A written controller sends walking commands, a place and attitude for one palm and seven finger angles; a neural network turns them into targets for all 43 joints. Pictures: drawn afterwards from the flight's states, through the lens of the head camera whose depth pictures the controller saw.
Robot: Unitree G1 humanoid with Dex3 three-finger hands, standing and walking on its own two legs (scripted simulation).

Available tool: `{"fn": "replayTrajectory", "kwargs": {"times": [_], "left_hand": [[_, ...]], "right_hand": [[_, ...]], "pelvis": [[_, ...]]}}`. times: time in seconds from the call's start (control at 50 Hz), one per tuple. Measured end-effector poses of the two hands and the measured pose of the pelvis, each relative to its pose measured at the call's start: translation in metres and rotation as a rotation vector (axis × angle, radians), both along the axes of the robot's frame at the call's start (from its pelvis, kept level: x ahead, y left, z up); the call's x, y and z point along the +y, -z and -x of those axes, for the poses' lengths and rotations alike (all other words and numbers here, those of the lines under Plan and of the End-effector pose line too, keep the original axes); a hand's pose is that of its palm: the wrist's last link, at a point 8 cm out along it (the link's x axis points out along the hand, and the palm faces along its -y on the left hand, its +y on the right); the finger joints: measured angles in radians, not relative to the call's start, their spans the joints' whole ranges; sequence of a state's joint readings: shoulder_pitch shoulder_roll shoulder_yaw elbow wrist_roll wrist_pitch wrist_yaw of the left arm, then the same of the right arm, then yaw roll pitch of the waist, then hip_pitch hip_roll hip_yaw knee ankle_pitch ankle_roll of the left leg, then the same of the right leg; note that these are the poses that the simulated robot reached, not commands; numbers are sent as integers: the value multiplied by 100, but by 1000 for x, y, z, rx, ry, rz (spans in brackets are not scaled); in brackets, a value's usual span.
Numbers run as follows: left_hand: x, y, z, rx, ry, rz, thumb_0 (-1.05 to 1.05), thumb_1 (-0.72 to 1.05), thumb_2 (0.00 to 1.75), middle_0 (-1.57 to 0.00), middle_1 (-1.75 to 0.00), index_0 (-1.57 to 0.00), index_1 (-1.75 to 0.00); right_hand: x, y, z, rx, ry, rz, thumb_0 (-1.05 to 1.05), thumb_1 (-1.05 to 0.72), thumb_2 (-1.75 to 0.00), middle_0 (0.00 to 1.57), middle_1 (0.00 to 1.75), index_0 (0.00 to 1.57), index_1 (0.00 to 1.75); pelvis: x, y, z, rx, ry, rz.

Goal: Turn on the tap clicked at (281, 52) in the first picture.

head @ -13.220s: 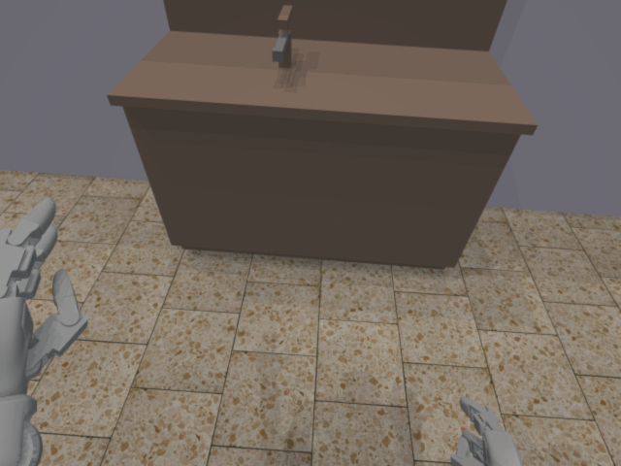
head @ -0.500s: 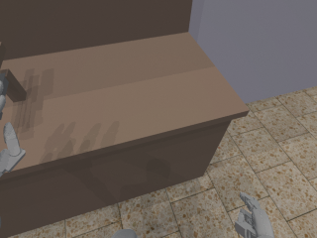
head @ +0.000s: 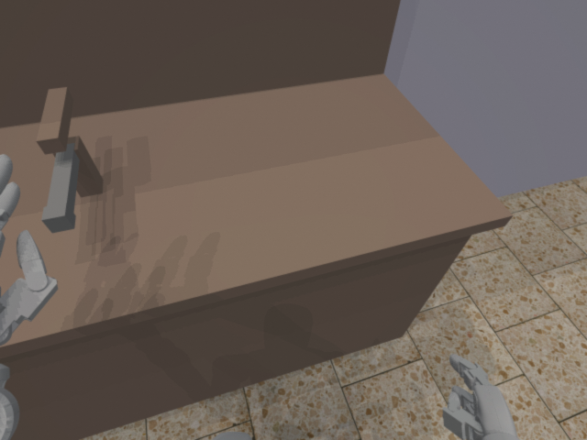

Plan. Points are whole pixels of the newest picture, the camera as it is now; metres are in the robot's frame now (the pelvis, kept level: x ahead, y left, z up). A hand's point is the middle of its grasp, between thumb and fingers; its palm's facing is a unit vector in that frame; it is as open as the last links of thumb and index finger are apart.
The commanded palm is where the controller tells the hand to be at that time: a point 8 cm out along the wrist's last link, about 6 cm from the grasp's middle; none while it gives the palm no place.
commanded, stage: shuffle to correct the standing spot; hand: left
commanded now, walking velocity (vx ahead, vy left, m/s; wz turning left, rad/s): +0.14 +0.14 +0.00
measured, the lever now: (59, 218) +0.36 +0.35 +0.09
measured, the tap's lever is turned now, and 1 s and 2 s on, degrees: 0 0 0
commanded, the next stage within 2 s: come to a stop and stand still in 0.10 s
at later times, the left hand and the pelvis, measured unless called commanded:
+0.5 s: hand out of the picture +0.23 +0.33 +0.19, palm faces +0.43 -0.85 -0.31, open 7.4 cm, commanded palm +0.17 +0.36 +0.20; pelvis +0.01 +0.08 +0.02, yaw +0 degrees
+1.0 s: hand out of the picture +0.26 +0.33 +0.20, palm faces +0.36 -0.87 -0.35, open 7.4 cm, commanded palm +0.19 +0.37 +0.20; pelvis +0.02 +0.09 +0.03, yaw -2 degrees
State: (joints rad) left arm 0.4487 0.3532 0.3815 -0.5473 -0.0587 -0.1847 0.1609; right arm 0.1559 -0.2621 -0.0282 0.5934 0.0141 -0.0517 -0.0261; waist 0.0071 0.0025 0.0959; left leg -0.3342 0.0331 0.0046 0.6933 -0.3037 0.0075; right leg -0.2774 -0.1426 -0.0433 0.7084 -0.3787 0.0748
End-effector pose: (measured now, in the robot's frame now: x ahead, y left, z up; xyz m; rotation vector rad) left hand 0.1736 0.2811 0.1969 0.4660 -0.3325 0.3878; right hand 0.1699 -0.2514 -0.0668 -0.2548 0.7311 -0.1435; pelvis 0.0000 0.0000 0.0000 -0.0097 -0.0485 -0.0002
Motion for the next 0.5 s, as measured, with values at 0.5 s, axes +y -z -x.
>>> {"fn": "replayTrajectory", "kwargs": {"times": [0.5], "left_hand": [[87,-1,-18,29,-10,86,2,89,90,-20,-30,-21,-30]], "right_hand": [[130,-11,-1,-12,-36,-80,1,-91,-90,20,30,20,30]], "pelvis": [[82,-19,-8,-8,4,-17]]}}
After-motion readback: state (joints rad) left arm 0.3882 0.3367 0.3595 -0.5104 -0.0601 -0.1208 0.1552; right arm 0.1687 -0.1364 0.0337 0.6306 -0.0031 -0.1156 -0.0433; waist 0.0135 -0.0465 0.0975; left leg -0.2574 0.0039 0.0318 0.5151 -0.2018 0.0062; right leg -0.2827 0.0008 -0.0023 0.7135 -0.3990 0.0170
